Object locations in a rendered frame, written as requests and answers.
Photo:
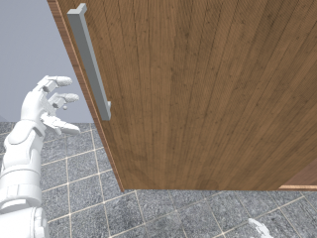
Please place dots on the handle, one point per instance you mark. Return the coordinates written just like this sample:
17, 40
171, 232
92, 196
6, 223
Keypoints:
81, 34

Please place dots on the left robot upper arm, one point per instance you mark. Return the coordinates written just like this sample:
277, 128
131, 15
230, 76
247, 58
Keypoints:
25, 223

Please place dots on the wardrobe door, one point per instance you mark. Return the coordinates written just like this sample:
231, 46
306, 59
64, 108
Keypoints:
307, 176
205, 94

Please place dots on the robot left hand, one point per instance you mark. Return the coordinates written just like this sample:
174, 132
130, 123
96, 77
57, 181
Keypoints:
36, 105

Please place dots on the left robot forearm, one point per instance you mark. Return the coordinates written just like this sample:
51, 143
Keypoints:
21, 168

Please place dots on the robot right hand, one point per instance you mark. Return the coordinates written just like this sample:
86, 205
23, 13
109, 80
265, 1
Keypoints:
260, 229

